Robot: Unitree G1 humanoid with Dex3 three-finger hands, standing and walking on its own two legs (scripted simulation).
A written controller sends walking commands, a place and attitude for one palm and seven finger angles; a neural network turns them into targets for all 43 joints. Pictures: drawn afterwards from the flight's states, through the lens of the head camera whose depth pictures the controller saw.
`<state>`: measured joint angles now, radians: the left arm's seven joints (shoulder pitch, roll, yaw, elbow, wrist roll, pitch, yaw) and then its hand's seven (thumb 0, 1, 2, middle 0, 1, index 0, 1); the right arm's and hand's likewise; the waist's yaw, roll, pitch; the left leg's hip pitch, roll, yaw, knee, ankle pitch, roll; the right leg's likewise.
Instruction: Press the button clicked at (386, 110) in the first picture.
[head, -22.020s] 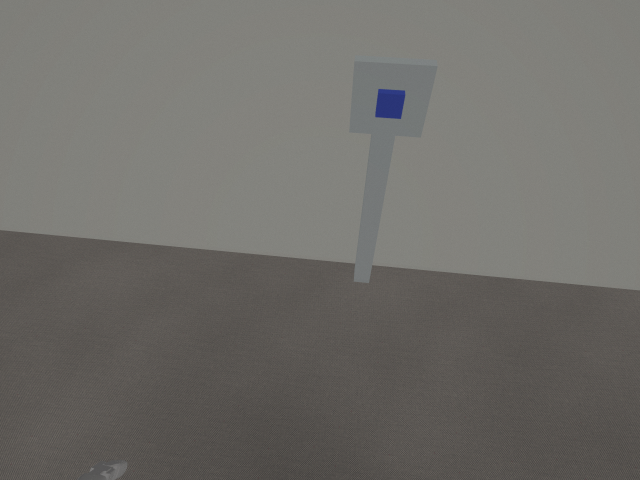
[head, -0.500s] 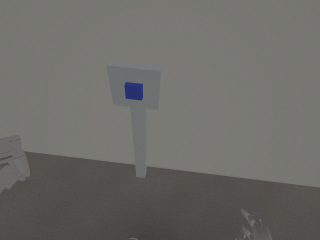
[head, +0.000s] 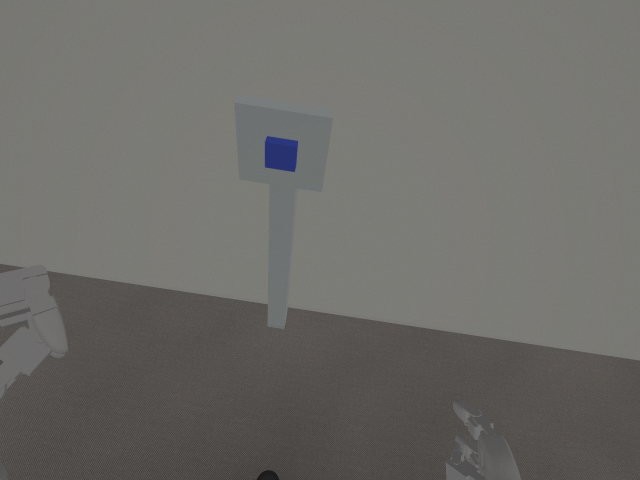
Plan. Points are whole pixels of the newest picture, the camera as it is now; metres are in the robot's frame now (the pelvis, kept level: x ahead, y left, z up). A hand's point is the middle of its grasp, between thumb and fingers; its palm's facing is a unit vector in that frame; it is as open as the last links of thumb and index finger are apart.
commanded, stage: stop stepping back and stand still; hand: left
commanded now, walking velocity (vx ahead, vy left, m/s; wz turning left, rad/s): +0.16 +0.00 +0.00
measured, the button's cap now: (281, 153) +0.68 +0.13 +0.01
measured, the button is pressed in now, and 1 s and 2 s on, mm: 0 0 0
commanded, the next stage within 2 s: let the arm hang, fingers relaxed in 1.04 s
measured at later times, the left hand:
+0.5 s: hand (50, 460) +0.11 +0.21 +0.17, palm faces +0.30 -0.84 -0.44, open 3.1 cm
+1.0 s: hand out of the picture +0.10 +0.25 +0.16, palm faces +0.37 -0.82 -0.44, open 3.1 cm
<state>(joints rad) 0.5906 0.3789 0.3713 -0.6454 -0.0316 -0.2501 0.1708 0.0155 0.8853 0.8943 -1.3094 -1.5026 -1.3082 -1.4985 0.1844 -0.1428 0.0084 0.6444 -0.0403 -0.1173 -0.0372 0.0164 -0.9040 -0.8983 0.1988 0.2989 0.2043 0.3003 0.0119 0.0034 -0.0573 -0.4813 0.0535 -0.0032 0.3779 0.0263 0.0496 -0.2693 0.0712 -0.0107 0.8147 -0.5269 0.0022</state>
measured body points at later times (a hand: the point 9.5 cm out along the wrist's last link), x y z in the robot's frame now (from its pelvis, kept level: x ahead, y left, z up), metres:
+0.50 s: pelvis -0.08 -0.01 +0.00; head -0.10 +0.00 +0.45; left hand +0.08 +0.25 +0.19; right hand +0.03 -0.27 -0.09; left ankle -0.01 +0.09 -0.71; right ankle -0.13 -0.11 -0.74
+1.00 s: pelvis -0.09 +0.01 +0.00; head -0.09 +0.01 +0.45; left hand +0.07 +0.29 +0.19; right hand +0.09 -0.20 -0.08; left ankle -0.04 +0.12 -0.74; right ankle -0.13 -0.11 -0.74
